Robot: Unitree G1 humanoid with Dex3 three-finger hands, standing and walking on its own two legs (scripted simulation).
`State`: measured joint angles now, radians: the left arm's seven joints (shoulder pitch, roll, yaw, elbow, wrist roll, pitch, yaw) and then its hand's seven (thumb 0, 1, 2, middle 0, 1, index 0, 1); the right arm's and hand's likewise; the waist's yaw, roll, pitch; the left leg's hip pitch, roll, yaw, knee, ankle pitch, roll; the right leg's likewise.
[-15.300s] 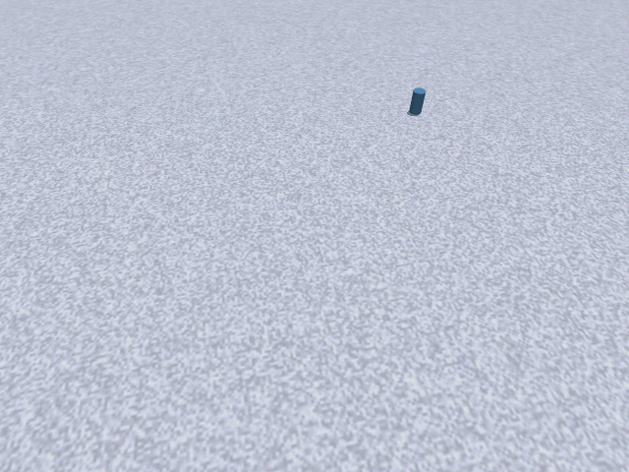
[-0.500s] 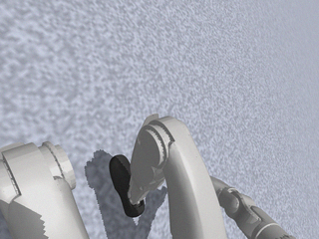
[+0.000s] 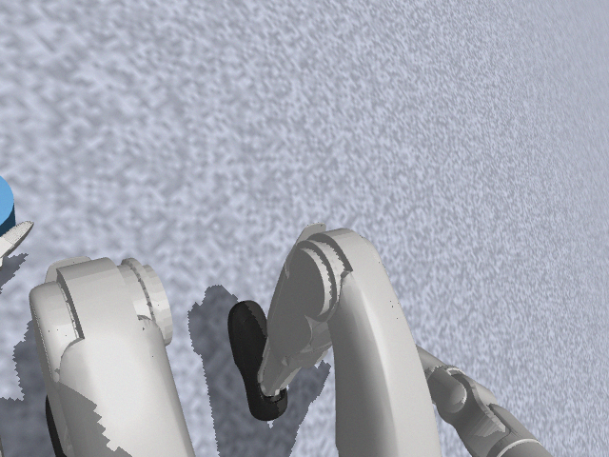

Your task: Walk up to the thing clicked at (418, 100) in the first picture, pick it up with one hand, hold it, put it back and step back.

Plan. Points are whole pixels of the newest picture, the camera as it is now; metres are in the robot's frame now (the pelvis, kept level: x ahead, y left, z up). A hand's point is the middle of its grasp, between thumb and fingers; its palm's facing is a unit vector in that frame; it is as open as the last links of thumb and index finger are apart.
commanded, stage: settle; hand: left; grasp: from the side
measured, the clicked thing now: out of the picture +0.40 +0.26 -0.21
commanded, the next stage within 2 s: lift in 1.46 s
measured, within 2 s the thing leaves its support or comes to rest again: neither
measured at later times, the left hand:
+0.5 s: hand out of the picture +0.39 +0.27 -0.07, palm faces +0.24 -0.97 -0.07, open 9.8 cm
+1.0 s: hand out of the picture +0.42 +0.27 +0.00, palm faces +0.24 -0.97 -0.06, open 9.8 cm
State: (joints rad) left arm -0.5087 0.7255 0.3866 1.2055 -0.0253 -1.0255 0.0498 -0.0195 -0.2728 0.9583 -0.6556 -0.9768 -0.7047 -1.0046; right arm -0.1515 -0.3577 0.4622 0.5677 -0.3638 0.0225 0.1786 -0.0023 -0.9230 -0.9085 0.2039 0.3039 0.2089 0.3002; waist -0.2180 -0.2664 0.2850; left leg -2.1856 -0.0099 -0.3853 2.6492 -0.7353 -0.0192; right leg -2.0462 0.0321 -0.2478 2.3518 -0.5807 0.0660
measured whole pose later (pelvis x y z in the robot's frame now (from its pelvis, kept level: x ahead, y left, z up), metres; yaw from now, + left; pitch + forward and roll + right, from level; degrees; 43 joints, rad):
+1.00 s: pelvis +0.03 -0.02 +0.06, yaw +9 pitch +32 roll -7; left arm -0.52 0.42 0.34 0.81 -0.12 -0.58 -0.18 -0.03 -0.32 1.02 -0.70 -0.94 -0.75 -0.97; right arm 0.06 -0.30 0.08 0.64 -0.08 0.04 0.07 0.00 -0.92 -0.91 0.20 0.30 0.21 0.30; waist -0.14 -0.01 -0.08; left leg -2.20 0.01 -0.14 2.36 -0.74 -0.03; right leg -2.16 -0.03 -0.07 2.26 -0.67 0.02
